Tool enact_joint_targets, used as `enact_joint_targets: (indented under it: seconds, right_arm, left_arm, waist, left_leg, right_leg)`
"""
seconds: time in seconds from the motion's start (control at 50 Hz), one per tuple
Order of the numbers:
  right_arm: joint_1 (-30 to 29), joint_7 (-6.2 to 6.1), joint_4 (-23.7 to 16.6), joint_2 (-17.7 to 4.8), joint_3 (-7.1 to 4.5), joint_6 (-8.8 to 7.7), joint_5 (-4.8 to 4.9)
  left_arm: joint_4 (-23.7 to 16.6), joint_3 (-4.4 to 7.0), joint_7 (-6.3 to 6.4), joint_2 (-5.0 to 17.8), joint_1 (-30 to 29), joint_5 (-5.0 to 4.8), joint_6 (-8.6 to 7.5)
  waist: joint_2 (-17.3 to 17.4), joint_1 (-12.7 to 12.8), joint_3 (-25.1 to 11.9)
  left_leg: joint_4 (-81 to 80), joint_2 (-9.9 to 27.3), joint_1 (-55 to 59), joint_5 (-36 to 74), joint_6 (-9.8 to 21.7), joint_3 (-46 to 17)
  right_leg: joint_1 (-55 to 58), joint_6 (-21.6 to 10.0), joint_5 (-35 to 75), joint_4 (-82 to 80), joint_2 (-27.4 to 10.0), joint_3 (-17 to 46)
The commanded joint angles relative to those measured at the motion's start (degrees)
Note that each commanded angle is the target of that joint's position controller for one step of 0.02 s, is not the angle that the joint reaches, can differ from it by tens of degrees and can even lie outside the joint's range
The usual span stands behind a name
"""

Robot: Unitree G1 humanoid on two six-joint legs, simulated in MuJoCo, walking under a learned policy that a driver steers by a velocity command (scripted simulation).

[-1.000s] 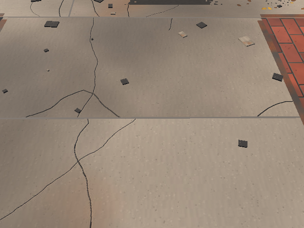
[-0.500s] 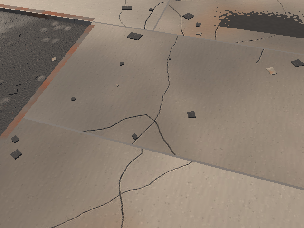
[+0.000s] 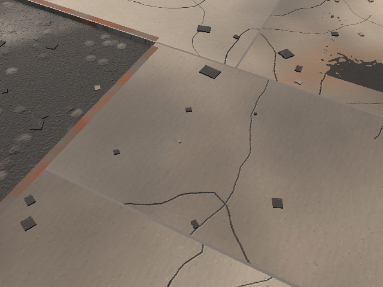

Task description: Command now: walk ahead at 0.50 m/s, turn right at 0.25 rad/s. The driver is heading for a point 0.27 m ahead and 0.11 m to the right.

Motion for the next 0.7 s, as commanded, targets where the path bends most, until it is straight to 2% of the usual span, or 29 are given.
enact_joint_targets:
  seconds: [0.02, 0.08, 0.12, 0.16, 0.2, 0.24, 0.26, 0.28, 0.3, 0.32, 0.34, 0.36, 0.38, 0.4, 0.42, 0.44, 0.48, 0.5, 0.54, 0.6, 0.66, 0.68, 0.7]
  right_arm:
    - [2.1, -0.33, -1.4, -6.4, -1.57, -1.9, 0.25]
    - [4.1, -0.59, -0.1, -5.7, -1.33, -2.0, 0.29]
    - [4.9, -0.84, 0.6, -5.6, -1.19, -2.01, 0.34]
    - [6.8, -1.27, 2.2, -5.3, -0.82, -1.81, 0.41]
    - [9.5, -1.64, 4.1, -5.6, -0.63, -1.38, 0.36]
    - [9.6, -2.05, 5.2, -6.8, -0.7, -0.99, 0.31]
    - [8.6, -2.31, 5.4, -7.6, -0.88, -0.8, 0.35]
    - [7.8, -2.43, 5.5, -8.1, -0.97, -0.52, 0.39]
    - [6.6, -2.37, 5.5, -8.5, -1.0, -0.23, 1.02]
    - [6.8, -2.27, 3.7, -6.9, -0.44, -0.49, 1.72]
    - [17.4, -1.47, 4.1, 0.7, 1.42, 0.0, 3.94]
    - [13.7, -1.83, 5.8, -5.0, -0.16, 1.2, 2.72]
    - [8.7, -1.66, 4.0, -4.7, -0.2, 1.34, 2.17]
    - [6.1, -1.69, 3.9, -4.1, -0.11, 1.42, 0.93]
    - [5.5, -1.67, 4.4, -4.1, -0.32, 2.09, -0.11]
    - [7.7, -1.54, 5.2, -3.1, -0.21, 3.15, -0.86]
    - [10.3, -1.48, 6.8, -0.6, 0.21, 4.43, -0.53]
    - [10.4, -1.57, 7.2, -0.1, 0.31, 4.75, -0.27]
    - [8.1, -2.06, 7.3, -0.4, 0.3, 5.36, -0.27]
    - [4.8, -2.52, 7.6, -1.3, 0.18, 5.99, -0.14]
    - [4.5, -2.63, 8.8, -0.5, 0.49, 5.55, -0.07]
    - [5.3, -2.72, 9.6, 0.0, 0.71, 5.15, -0.25]
    - [5.6, -2.84, 9.8, -0.7, 0.82, 4.54, -0.63]
  left_arm:
    - [-1.5, 1.15, -0.66, 2.9, 1.4, 0.14, 0.6]
    - [-2.9, 1.06, -0.93, 2.4, -3.9, 0.28, 0.43]
    - [-4.1, 0.61, -1.23, 1.7, -7.6, 0.41, 0.19]
    - [-5.2, -0.19, -1.34, 0.2, -10.8, 0.87, -0.18]
    - [-5.8, -0.78, -1.17, -0.8, -12.4, 1.06, -0.53]
    - [-4.8, -0.69, -0.73, -0.1, -9.4, 1.31, -0.97]
    - [-3.7, -0.42, -0.38, 0.8, -6.0, 1.47, -1.3]
    - [-1.9, 0.1, 0.01, 2.1, -1.0, 1.67, -1.89]
    - [0.0, 0.6, 0.39, 3.3, 4.6, 2.3, -2.81]
    - [1.3, 1.7, 1.02, 8.0, 10.1, 3.12, -3.38]
    - [2.1, 2.57, 1.44, 12.1, 9.8, 1.86, -3.09]
    - [1.3, 2.43, 1.52, 10.0, 10.3, -1.5, -2.42]
    - [0.6, 1.7, 1.9, 8.3, 3.5, -1.76, -1.97]
    - [0.1, 0.48, 2.11, 4.2, -1.3, -1.5, -1.61]
    - [0.0, -0.31, 2.37, 2.0, -3.9, -1.51, -1.56]
    - [0.4, -0.75, 2.63, 1.2, -4.8, -1.38, -1.52]
    - [1.1, -0.81, 2.52, 1.9, -5.1, -0.24, -1.98]
    - [1.5, -0.77, 2.38, 2.6, -5.2, 0.06, -2.21]
    - [2.3, -0.8, 2.16, 3.0, -4.9, 0.32, -2.14]
    - [3.5, -0.59, 2.18, 3.6, -4.0, 0.41, -1.1]
    - [4.2, -0.57, 2.49, 3.4, -5.1, -0.08, 0.02]
    - [4.4, -0.72, 2.62, 3.0, -5.4, -0.42, 0.25]
    - [5.0, -0.91, 2.69, 2.1, -4.3, -0.39, 0.32]
  waist:
    - [5.6, 0.0, 0.4]
    - [5.2, -1.0, 2.1]
    - [5.1, -1.7, 2.9]
    - [4.7, -2.3, 4.2]
    - [5.2, -3.1, 3.7]
    - [7.1, -1.7, 1.4]
    - [8.2, -0.2, -0.4]
    - [8.1, 1.9, -3.1]
    - [6.1, 5.2, -5.9]
    - [1.2, 7.0, -12.1]
    - [-10.8, 1.3, -23.7]
    - [0.6, 4.0, -26.9]
    - [-1.5, 2.1, -16.7]
    - [0.4, 0.5, -8.4]
    - [0.5, -1.1, -4.6]
    - [-0.4, -2.6, -4.1]
    - [-0.9, -4.0, -5.5]
    - [-1.6, -4.3, -6.1]
    - [-3.2, -3.4, -5.9]
    - [-4.8, -1.6, -4.8]
    - [-3.2, -2.1, -2.4]
    - [-1.8, -2.6, -1.6]
    - [0.2, -2.4, -0.6]
  left_leg:
    - [-12.3, 15.6, 2.0, 16.2, 2.5, -7.5]
    - [-13.0, 15.4, 4.6, 17.2, 2.1, -4.2]
    - [-12.7, 15.1, 5.7, 19.7, 1.6, -1.5]
    - [-10.5, 14.9, 6.0, 31.8, 1.4, 1.2]
    - [-7.0, 15.2, 8.3, 42.7, 1.1, 2.6]
    - [-1.2, 15.6, 11.0, 54.1, 0.6, 2.8]
    - [3.2, 15.6, 11.9, 58.7, 0.5, 2.6]
    - [10.0, 15.3, 12.1, 57.9, 0.3, 2.2]
    - [19.7, 13.7, 9.2, 49.9, -0.7, 3.3]
    - [34.7, 10.4, -1.3, 26.9, -2.1, 3.8]
    - [54.7, 0.9, -17.6, -28.2, -3.9, -0.4]
    - [56.2, 1.6, -16.2, -23.6, -4.2, -10.5]
    - [54.4, 3.4, -18.9, -20.1, -4.2, -10.5]
    - [49.6, 5.1, -19.2, -17.3, -4.5, -9.8]
    - [45.7, 6.1, -16.8, -15.1, -4.9, -9.7]
    - [42.8, 6.2, -11.6, -12.9, -5.5, -8.9]
    - [38.3, 5.0, -6.3, -11.2, -6.2, -7.5]
    - [34.9, 5.0, -5.7, -10.9, -6.4, -7.3]
    - [28.1, 5.3, -5.6, -9.8, -6.6, -6.9]
    - [22.1, 5.4, -4.9, -8.1, -6.5, -6.4]
    - [13.5, 5.0, -1.7, -5.1, -5.7, -5.7]
    - [8.1, 5.1, 1.0, -2.1, -5.2, -5.8]
    - [3.1, 7.4, 2.7, 0.6, -4.7, -8.8]
  right_leg:
    - [-5.5, 0.3, 6.6, -1.4, -1.1, 1.1]
    - [-9.7, 0.6, 11.8, -7.5, -0.9, 0.5]
    - [-9.4, 0.6, 14.7, -13.6, -0.5, -1.5]
    - [-6.3, 0.2, 15.4, -20.9, 0.9, -4.6]
    - [-2.7, -0.8, 14.6, -26.0, 3.1, -7.8]
    - [2.2, -2.5, 11.4, -28.3, 5.8, -8.9]
    - [5.7, -3.7, 9.4, -29.3, 7.3, -9.0]
    - [10.9, -4.9, 9.7, -32.2, 8.4, -8.1]
    - [19.3, -6.0, 18.7, -39.8, 7.8, -6.8]
    - [33.7, -8.9, 44.6, -36.8, -2.7, 2.2]
    - [52.9, -21.4, 78.2, -30.7, -21.4, 21.4]
    - [47.0, -21.6, 71.5, -33.9, -19.2, 19.9]
    - [37.9, -19.6, 58.7, -39.3, -16.8, 15.0]
    - [29.3, -16.5, 49.6, -43.2, -13.9, 11.6]
    - [23.2, -14.1, 45.6, -45.8, -11.5, 8.4]
    - [17.8, -12.5, 43.6, -47.3, -9.4, 5.4]
    - [13.8, -11.9, 43.1, -47.7, -7.4, 2.0]
    - [13.5, -11.6, 40.7, -47.9, -6.9, 1.3]
    - [13.4, -10.7, 30.1, -48.7, -6.2, 1.6]
    - [12.1, -9.9, 8.2, -51.3, -6.2, 4.4]
    - [9.7, -8.5, -4.5, -51.2, -6.2, 6.7]
    - [8.3, -6.9, -7.0, -50.5, -5.6, 6.9]
    - [7.4, -4.7, -8.3, -49.6, -4.7, 7.0]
